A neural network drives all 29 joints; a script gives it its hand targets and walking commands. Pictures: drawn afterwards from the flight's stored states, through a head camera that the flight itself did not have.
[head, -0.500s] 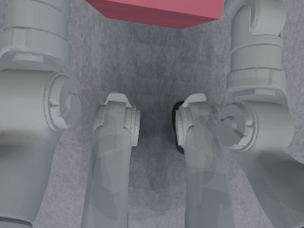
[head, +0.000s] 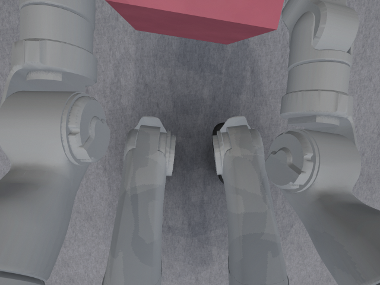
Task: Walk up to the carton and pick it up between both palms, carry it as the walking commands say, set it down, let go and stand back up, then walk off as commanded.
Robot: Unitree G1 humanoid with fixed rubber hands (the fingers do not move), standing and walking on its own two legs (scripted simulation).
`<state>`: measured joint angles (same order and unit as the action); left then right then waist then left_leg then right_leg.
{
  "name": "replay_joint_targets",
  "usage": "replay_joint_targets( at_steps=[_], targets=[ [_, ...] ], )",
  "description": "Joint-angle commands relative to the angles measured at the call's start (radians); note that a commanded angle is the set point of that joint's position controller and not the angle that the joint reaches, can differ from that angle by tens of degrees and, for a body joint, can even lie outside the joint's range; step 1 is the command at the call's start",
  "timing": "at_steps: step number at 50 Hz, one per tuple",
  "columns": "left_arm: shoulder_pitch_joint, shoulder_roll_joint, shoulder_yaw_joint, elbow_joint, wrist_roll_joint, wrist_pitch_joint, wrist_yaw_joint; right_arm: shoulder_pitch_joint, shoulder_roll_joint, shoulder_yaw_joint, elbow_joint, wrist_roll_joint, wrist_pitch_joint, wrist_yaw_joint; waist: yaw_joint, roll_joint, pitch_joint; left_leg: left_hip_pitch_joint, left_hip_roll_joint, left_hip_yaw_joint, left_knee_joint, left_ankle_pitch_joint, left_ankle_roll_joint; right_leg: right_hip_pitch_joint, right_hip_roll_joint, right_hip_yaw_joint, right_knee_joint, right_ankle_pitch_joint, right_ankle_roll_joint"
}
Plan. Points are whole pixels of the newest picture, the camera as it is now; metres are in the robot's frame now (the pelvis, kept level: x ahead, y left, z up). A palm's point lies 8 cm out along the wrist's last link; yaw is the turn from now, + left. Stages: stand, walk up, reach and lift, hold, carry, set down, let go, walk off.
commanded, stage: reach and lift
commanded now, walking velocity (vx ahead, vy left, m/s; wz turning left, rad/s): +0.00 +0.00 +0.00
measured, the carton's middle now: out of the picture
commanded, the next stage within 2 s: none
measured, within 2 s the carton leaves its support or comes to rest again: neither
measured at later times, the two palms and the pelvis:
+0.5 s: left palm out of the picture +0.57 +0.14 -0.03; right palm out of the picture +0.53 -0.15 -0.04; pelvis +0.00 +0.00 +0.05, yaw +1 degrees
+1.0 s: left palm out of the picture +0.55 +0.14 +0.04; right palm out of the picture +0.51 -0.15 +0.03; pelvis -0.01 +0.00 +0.10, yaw +1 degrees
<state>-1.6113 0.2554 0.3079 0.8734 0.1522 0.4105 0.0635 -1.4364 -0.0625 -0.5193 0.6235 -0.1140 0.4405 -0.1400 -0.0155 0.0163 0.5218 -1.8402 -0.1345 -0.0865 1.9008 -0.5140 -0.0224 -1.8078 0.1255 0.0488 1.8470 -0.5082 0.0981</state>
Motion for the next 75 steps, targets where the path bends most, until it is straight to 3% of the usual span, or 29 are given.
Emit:
replay_joint_targets(
  at_steps=[1,3,5,6,8,10,16,18,20,21,24,28,32,33,35,36,40,42,43,46,52,60,61,66,70,71,72,73,75],
  targets=[
    [-0.507,-1.192,-0.376,-0.053,-0.189,0.001,-0.301,-0.926,0.929,0.587,-0.169,0.200,-0.049,0.286,-0.078,0.053,-2.159,0.699,-0.020,0.125,-0.208,0.279,0.007,0.583,0.038,-0.170,-0.167,0.252,-0.065],
    [-0.493,-1.201,-0.397,-0.037,-0.196,0.003,-0.301,-0.895,0.941,0.598,-0.161,0.195,-0.047,0.287,-0.081,0.054,-2.159,0.701,-0.024,0.123,-0.217,0.284,0.004,0.580,0.039,-0.170,-0.175,0.260,-0.068],
    [-0.507,-1.200,-0.424,-0.110,-0.208,-0.002,-0.299,-0.867,0.963,0.624,-0.184,0.214,-0.040,0.291,-0.088,0.063,-2.234,0.764,-0.026,0.122,-0.227,0.339,0.002,0.625,0.043,-0.172,-0.186,0.315,-0.062],
    [-0.515,-1.185,-0.416,-0.093,-0.207,-0.003,-0.297,-0.838,0.974,0.605,-0.133,0.200,-0.033,0.293,-0.088,0.057,-2.176,0.732,-0.024,0.122,-0.234,0.312,0.002,0.590,0.041,-0.167,-0.195,0.288,-0.067],
    [-0.472,-1.216,-0.430,-0.078,-0.202,-0.001,-0.294,-0.818,0.988,0.615,-0.144,0.202,-0.038,0.299,-0.092,0.059,-2.181,0.764,-0.026,0.117,-0.249,0.316,0.000,0.592,0.045,-0.175,-0.203,0.291,-0.067],
    [-0.449,-1.210,-0.410,-0.075,-0.187,-0.004,-0.293,-0.797,0.998,0.611,-0.132,0.205,-0.037,0.303,-0.070,0.068,-2.156,0.770,-0.023,0.116,-0.265,0.323,0.001,0.591,0.045,-0.168,-0.216,0.291,-0.065],
    [-0.427,-1.242,-0.450,-0.126,-0.197,-0.002,-0.281,-0.810,0.994,0.660,-0.195,0.229,-0.041,0.312,-0.067,0.086,-2.230,0.857,-0.027,0.108,-0.300,0.360,-0.006,0.639,0.049,-0.166,-0.247,0.321,-0.065],
    [-0.399,-1.242,-0.439,-0.094,-0.190,-0.001,-0.280,-0.773,1.005,0.656,-0.158,0.223,-0.036,0.318,-0.061,0.067,-2.174,0.851,-0.021,0.100,-0.323,0.330,-0.003,0.625,0.046,-0.165,-0.262,0.291,-0.066],
    [-0.420,-1.257,-0.465,-0.152,-0.208,-0.004,-0.276,-0.772,1.026,0.686,-0.192,0.236,-0.035,0.317,-0.055,0.066,-2.246,0.891,-0.026,0.106,-0.329,0.360,-0.003,0.689,0.048,-0.155,-0.276,0.322,-0.064],
    [-0.415,-1.251,-0.459,-0.125,-0.203,-0.001,-0.278,-0.771,1.013,0.675,-0.168,0.224,-0.034,0.315,-0.072,0.058,-2.216,0.865,-0.028,0.103,-0.336,0.331,-0.005,0.681,0.047,-0.162,-0.284,0.299,-0.062],
    [-0.401,-1.262,-0.461,-0.128,-0.207,-0.003,-0.278,-0.756,1.034,0.687,-0.181,0.230,-0.034,0.313,-0.057,0.044,-2.218,0.864,-0.028,0.112,-0.350,0.325,-0.001,0.719,0.045,-0.150,-0.303,0.304,-0.060],
    [-0.379,-1.264,-0.443,-0.086,-0.199,0.003,-0.285,-0.763,1.028,0.679,-0.183,0.223,-0.033,0.313,-0.062,0.030,-2.186,0.870,-0.026,0.108,-0.383,0.277,0.004,0.731,0.041,-0.149,-0.339,0.262,-0.061],
    [-0.396,-1.265,-0.445,-0.110,-0.200,-0.001,-0.288,-0.740,1.036,0.672,-0.164,0.220,-0.028,0.312,-0.078,0.047,-2.186,0.885,-0.025,0.106,-0.411,0.259,0.005,0.767,0.039,-0.142,-0.363,0.260,-0.060],
    [-0.409,-1.266,-0.461,-0.136,-0.208,-0.001,-0.288,-0.752,1.048,0.694,-0.201,0.234,-0.030,0.309,-0.064,0.053,-2.236,0.908,-0.027,0.112,-0.415,0.272,0.006,0.805,0.040,-0.135,-0.371,0.275,-0.059],
    [-0.395,-1.266,-0.444,-0.089,-0.201,0.001,-0.289,-0.737,1.028,0.664,-0.155,0.216,-0.028,0.311,-0.085,0.048,-2.178,0.907,-0.022,0.101,-0.431,0.246,0.001,0.756,0.038,-0.146,-0.379,0.242,-0.062],
    [-0.393,-1.257,-0.436,-0.081,-0.193,0.002,-0.292,-0.727,1.031,0.657,-0.145,0.213,-0.026,0.313,-0.076,0.059,-2.145,0.891,-0.022,0.106,-0.441,0.215,0.002,0.757,0.036,-0.140,-0.395,0.214,-0.064],
    [-0.372,-1.279,-0.441,-0.097,-0.196,0.003,-0.287,-0.735,1.049,0.678,-0.169,0.227,-0.024,0.316,-0.068,0.056,-2.202,0.956,-0.019,0.102,-0.478,0.225,0.004,0.804,0.036,-0.141,-0.419,0.223,-0.061],
    [-0.380,-1.299,-0.466,-0.117,-0.209,0.002,-0.288,-0.734,1.050,0.694,-0.198,0.229,-0.025,0.318,-0.082,0.047,-2.232,0.984,-0.018,0.094,-0.492,0.222,0.004,0.829,0.037,-0.137,-0.435,0.224,-0.063],
    [-0.382,-1.299,-0.473,-0.143,-0.211,0.000,-0.285,-0.732,1.063,0.705,-0.204,0.235,-0.025,0.319,-0.067,0.048,-2.249,0.996,-0.021,0.095,-0.495,0.242,0.004,0.847,0.037,-0.134,-0.440,0.237,-0.063],
    [-0.371,-1.303,-0.453,-0.126,-0.209,0.001,-0.281,-0.730,1.068,0.706,-0.199,0.237,-0.023,0.320,-0.063,0.045,-2.230,1.018,-0.021,0.090,-0.522,0.225,0.004,0.857,0.033,-0.131,-0.464,0.217,-0.062],
    [-0.337,-1.334,-0.473,-0.132,-0.206,-0.002,-0.277,-0.674,1.074,0.710,-0.178,0.225,-0.026,0.329,-0.079,0.044,-2.200,1.071,-0.011,0.073,-0.575,0.206,0.002,0.861,0.030,-0.125,-0.515,0.198,-0.068],
    [-0.256,-1.387,-0.503,-0.161,-0.211,-0.016,-0.270,-0.582,1.094,0.725,-0.194,0.220,-0.041,0.332,-0.095,0.060,-2.227,1.168,-0.009,0.050,-0.629,0.273,-0.004,0.911,0.031,-0.116,-0.560,0.255,-0.071],
    [-0.234,-1.395,-0.511,-0.142,-0.209,-0.014,-0.272,-0.595,1.079,0.733,-0.212,0.226,-0.047,0.333,-0.090,0.078,-2.214,1.171,-0.008,0.051,-0.634,0.284,-0.006,0.910,0.032,-0.112,-0.565,0.263,-0.075],
    [-0.140,-1.400,-0.478,-0.129,-0.171,-0.032,-0.276,-0.474,1.150,0.735,-0.175,0.199,-0.050,0.338,-0.068,0.030,-2.063,1.113,-0.015,0.051,-0.673,0.304,0.012,0.951,0.034,-0.103,-0.612,0.287,-0.064],
    [-0.047,-1.434,-0.403,-0.055,-0.118,-0.045,-0.277,-0.385,1.189,0.675,-0.114,0.159,-0.062,0.336,-0.051,0.029,-1.812,1.033,-0.016,0.055,-0.712,0.275,0.019,0.918,0.031,-0.088,-0.660,0.259,-0.061],
    [-0.021,-1.470,-0.406,-0.070,-0.121,-0.051,-0.273,-0.318,1.209,0.650,-0.085,0.141,-0.064,0.334,-0.071,0.040,-1.771,1.047,-0.015,0.051,-0.733,0.301,0.012,0.934,0.033,-0.086,-0.674,0.294,-0.064],
    [0.029,-1.462,-0.356,-0.022,-0.088,-0.050,-0.270,-0.264,1.212,0.609,-0.041,0.111,-0.065,0.330,-0.053,0.038,-1.648,0.995,-0.016,0.055,-0.748,0.307,0.012,0.919,0.032,-0.077,-0.692,0.297,-0.062],
    [0.049,-1.469,-0.349,-0.037,-0.081,-0.056,-0.269,-0.262,1.221,0.609,-0.059,0.112,-0.071,0.330,-0.049,0.042,-1.631,1.012,-0.017,0.052,-0.763,0.327,0.010,0.927,0.035,-0.077,-0.703,0.315,-0.060],
    [0.109,-1.446,-0.290,0.022,-0.036,-0.056,-0.268,-0.187,1.228,0.548,0.015,0.072,-0.069,0.330,-0.040,0.029,-1.458,0.965,-0.013,0.047,-0.805,0.278,0.016,0.889,0.030,-0.065,-0.751,0.265,-0.060]
  ],
)
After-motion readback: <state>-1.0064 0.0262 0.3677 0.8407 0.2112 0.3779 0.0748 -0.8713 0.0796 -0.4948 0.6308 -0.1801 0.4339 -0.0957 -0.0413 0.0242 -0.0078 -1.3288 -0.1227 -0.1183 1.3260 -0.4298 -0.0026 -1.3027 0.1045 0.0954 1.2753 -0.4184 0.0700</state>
